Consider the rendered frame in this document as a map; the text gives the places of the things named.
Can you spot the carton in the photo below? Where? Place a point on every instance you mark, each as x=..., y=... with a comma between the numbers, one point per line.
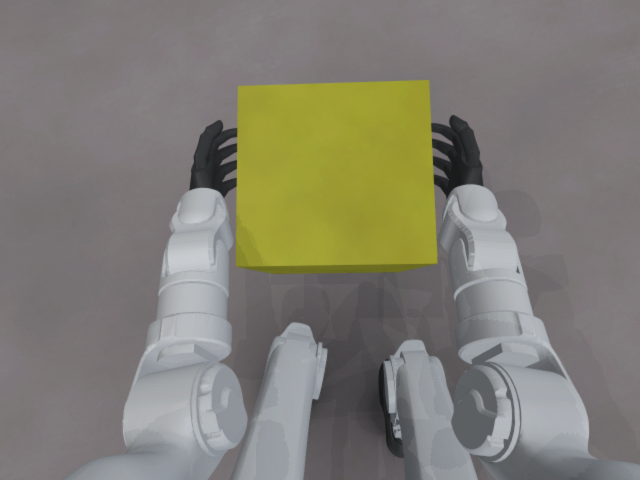
x=335, y=178

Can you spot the right robot forearm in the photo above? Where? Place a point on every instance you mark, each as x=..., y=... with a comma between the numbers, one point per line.
x=496, y=321

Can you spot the robot left hand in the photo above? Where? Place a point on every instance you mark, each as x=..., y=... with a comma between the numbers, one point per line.
x=206, y=171

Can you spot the robot right hand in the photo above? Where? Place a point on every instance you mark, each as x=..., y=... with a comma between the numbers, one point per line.
x=465, y=166

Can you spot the robot left shin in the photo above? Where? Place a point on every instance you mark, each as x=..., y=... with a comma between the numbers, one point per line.
x=297, y=328

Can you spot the robot left upper arm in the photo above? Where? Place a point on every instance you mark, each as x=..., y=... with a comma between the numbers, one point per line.
x=178, y=424

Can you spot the right robot thigh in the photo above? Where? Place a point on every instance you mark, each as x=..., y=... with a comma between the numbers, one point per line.
x=416, y=392

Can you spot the robot right upper arm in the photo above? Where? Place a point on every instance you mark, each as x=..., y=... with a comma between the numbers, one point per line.
x=528, y=424

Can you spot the left robot forearm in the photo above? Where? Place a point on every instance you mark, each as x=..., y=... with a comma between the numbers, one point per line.
x=191, y=324

